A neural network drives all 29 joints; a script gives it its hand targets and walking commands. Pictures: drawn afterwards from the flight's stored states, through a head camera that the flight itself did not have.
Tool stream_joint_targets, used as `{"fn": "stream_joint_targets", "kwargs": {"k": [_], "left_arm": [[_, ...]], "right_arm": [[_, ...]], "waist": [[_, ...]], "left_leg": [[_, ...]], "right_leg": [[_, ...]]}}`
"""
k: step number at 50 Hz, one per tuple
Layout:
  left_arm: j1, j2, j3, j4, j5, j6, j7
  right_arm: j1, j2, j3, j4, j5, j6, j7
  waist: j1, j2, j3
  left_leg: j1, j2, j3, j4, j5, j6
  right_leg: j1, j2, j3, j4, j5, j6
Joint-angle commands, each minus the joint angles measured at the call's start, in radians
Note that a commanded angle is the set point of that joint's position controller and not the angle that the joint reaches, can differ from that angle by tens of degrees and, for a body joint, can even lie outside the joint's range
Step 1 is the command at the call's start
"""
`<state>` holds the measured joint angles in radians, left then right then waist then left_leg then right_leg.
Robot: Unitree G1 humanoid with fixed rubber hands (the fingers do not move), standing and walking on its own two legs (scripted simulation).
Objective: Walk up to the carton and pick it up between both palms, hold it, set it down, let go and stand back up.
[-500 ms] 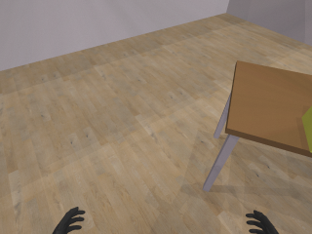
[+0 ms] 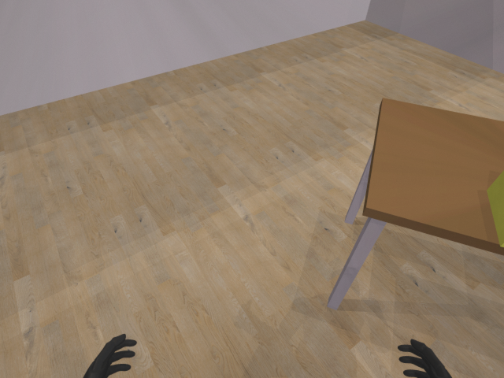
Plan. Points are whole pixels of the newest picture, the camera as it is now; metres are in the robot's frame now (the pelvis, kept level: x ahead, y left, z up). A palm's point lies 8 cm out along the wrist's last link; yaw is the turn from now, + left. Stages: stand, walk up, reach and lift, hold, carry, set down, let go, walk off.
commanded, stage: stand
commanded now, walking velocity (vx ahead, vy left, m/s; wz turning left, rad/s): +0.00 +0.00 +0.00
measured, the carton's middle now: out of the picture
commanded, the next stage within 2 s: walk up in 0.52 s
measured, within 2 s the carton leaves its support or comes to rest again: neither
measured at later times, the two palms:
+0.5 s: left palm out of the picture +0.14 +0.26 -0.08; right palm out of the picture +0.14 -0.28 -0.06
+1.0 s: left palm out of the picture +0.14 +0.22 -0.10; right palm out of the picture +0.03 -0.41 -0.05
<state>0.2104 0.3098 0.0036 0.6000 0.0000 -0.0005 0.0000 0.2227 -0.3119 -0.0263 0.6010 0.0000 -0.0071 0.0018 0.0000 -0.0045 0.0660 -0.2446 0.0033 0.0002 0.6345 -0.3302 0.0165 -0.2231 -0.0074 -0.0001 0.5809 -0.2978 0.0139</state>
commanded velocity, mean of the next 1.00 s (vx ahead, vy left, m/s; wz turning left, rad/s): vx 0.00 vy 0.00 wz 0.00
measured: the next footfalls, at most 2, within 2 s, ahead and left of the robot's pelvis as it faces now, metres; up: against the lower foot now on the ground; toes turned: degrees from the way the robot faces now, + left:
right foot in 1.12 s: +0.10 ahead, -0.29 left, +0.00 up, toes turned -7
left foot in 1.46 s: +0.07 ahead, -0.08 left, +0.00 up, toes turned -11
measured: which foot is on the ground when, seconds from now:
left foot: down 0.00-1.00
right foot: down 0.00-0.72, up 0.74-1.00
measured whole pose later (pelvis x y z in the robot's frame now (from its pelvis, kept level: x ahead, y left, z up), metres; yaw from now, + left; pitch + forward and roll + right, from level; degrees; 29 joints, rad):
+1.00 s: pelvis -0.01 -0.07 +0.00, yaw -4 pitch -4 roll -1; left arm 0.21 0.39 0.11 0.63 0.03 0.12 -0.10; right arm 0.39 -0.42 -0.08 0.63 0.00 -0.03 -0.10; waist 0.00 -0.06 0.11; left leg -0.22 0.13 0.02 0.60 -0.32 0.00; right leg -0.54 -0.03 0.05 1.08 -0.36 0.01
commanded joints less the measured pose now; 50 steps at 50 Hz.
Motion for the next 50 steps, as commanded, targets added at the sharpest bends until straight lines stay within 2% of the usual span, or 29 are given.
{"fn": "stream_joint_targets", "kwargs": {"k": [1, 35, 36, 37, 38, 39, 40, 41, 43, 46, 49, 50], "left_arm": [[-0.076, 0.232, 0.077, -0.014, -0.003, -0.042, 0.006], [-0.076, 0.238, 0.076, 0.019, -0.003, -0.04, 0.006], [-0.094, 0.276, 0.105, -0.072, 0.053, 0.01, -0.05], [-0.083, 0.232, 0.112, -0.09, 0.064, 0.03, -0.06], [-0.094, 0.238, 0.129, -0.107, 0.089, 0.046, -0.053], [-0.074, 0.251, 0.139, -0.112, 0.091, 0.056, -0.054], [-0.057, 0.258, 0.15, -0.111, 0.089, 0.064, -0.059], [-0.042, 0.258, 0.158, -0.112, 0.088, 0.072, -0.067], [-0.03, 0.249, 0.165, -0.107, 0.083, 0.088, -0.086], [-0.04, 0.237, 0.171, -0.121, 0.081, 0.099, -0.107], [-0.051, 0.245, 0.176, -0.141, 0.079, 0.092, -0.123], [-0.049, 0.249, 0.176, -0.141, 0.076, 0.089, -0.129]], "right_arm": [[-0.088, -0.226, -0.061, -0.038, 0.007, -0.043, -0.001], [-0.084, -0.234, -0.058, -0.003, 0.009, -0.039, -0.001], [0.112, -0.404, -0.132, -0.001, -0.04, -0.049, -0.05], [0.198, -0.446, -0.152, 0.001, -0.051, -0.049, -0.074], [0.233, -0.452, -0.159, -0.023, -0.063, -0.051, -0.089], [0.227, -0.429, -0.158, -0.036, -0.059, -0.053, -0.099], [0.202, -0.409, -0.154, -0.045, -0.06, -0.056, -0.105], [0.163, -0.397, -0.15, -0.06, -0.061, -0.057, -0.108], [0.107, -0.381, -0.143, -0.084, -0.065, -0.055, -0.115], [0.106, -0.387, -0.149, -0.107, -0.072, -0.059, -0.123], [0.125, -0.412, -0.163, -0.122, -0.077, -0.061, -0.126], [0.123, -0.421, -0.165, -0.128, -0.078, -0.061, -0.125]], "waist": [[0.005, 0.013, -0.038], [0.002, 0.014, -0.031], [-0.045, 0.011, -0.003], [-0.064, 0.118, 0.002], [-0.072, 0.072, 0.003], [-0.058, 0.007, -0.02], [-0.042, -0.011, -0.025], [-0.022, 0.002, -0.014], [-0.004, 0.057, 0.01], [-0.002, 0.144, 0.038], [-0.014, 0.181, 0.041], [-0.016, 0.19, 0.032]], "left_leg": [[0.002, 0.122, -0.126, -0.204, 0.167, 0.027], [0.018, 0.127, -0.126, -0.233, 0.185, 0.025], [0.207, 0.228, -0.204, -0.23, 0.186, 0.114], [0.307, 0.413, -0.351, -0.292, 0.361, 0.217], [0.293, 0.511, -0.387, -0.268, 0.492, 0.298], [0.28, 0.503, -0.337, -0.244, 0.534, 0.311], [0.259, 0.47, -0.279, -0.23, 0.543, 0.288], [0.215, 0.434, -0.226, -0.238, 0.486, 0.254], [0.116, 0.377, -0.164, -0.259, 0.335, 0.216], [0.071, 0.369, -0.135, -0.268, 0.183, 0.205], [0.09, 0.384, -0.115, -0.258, 0.054, 0.204], [0.085, 0.374, -0.081, -0.25, 0.006, 0.191]], "right_leg": [[0.041, -0.108, 0.081, -0.107, 0.153, -0.042], [0.058, -0.111, 0.081, -0.135, 0.166, -0.039], [-0.22, -0.018, 0.074, 0.095, 0.207, -0.063], [-0.391, 0.024, -0.015, 0.279, -0.186, -0.026], [-0.447, -0.011, 0.075, 0.478, -0.313, -0.012], [-0.447, -0.025, 0.121, 0.581, -0.301, -0.007], [-0.454, -0.038, 0.154, 0.652, -0.269, -0.007], [-0.455, -0.046, 0.172, 0.676, -0.22, -0.003], [-0.429, -0.027, 0.156, 0.674, -0.13, 0.007], [-0.426, -0.038, 0.158, 0.585, -0.055, 0.016], [-0.414, -0.085, 0.144, 0.407, -0.051, 0.013], [-0.372, -0.102, 0.121, 0.318, -0.049, 0.008]]}}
